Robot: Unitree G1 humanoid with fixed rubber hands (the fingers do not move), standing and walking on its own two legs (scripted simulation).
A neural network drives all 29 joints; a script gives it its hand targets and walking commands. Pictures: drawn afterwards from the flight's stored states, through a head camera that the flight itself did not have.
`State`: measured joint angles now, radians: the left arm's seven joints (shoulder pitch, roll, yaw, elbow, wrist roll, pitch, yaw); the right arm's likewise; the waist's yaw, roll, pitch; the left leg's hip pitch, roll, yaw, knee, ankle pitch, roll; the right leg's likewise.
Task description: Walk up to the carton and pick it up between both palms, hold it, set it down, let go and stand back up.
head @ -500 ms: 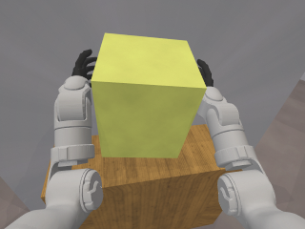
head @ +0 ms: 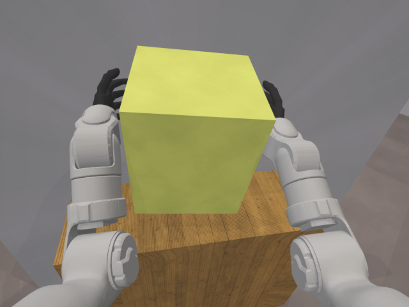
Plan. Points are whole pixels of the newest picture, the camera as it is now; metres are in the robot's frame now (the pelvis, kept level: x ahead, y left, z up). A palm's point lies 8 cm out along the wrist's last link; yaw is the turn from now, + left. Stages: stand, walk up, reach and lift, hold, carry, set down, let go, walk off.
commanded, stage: hold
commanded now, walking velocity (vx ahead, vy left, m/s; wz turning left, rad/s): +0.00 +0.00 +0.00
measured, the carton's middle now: (190, 135) +0.37 +0.01 +0.20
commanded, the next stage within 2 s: none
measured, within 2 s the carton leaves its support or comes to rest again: neither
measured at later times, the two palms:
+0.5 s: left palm (108, 111) +0.36 +0.16 +0.25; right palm (273, 123) +0.36 -0.15 +0.23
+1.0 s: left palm (111, 110) +0.37 +0.15 +0.25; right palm (273, 124) +0.36 -0.15 +0.23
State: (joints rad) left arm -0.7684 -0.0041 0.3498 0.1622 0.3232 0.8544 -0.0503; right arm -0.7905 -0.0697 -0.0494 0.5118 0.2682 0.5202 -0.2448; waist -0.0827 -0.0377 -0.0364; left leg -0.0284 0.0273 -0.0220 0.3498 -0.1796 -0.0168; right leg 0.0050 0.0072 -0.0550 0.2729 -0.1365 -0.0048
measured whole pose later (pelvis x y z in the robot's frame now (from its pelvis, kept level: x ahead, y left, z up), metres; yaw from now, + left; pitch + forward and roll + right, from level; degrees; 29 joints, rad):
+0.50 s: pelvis +0.00 +0.00 +0.00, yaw +0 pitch -8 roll -1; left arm -0.77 -0.01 0.35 0.16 0.33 0.85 -0.06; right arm -0.78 -0.07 -0.04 0.50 0.27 0.52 -0.25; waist -0.09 -0.04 -0.03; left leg -0.02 0.03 -0.02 0.35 -0.18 -0.02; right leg 0.01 0.01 -0.06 0.27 -0.14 -0.01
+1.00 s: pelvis +0.00 +0.00 +0.00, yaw +0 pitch -8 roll -1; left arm -0.78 0.00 0.34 0.20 0.32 0.83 -0.05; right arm -0.80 -0.08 -0.04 0.52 0.27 0.50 -0.24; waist -0.09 -0.03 -0.03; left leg -0.04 0.03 -0.02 0.34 -0.17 -0.02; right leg 0.00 0.01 -0.06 0.26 -0.13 0.00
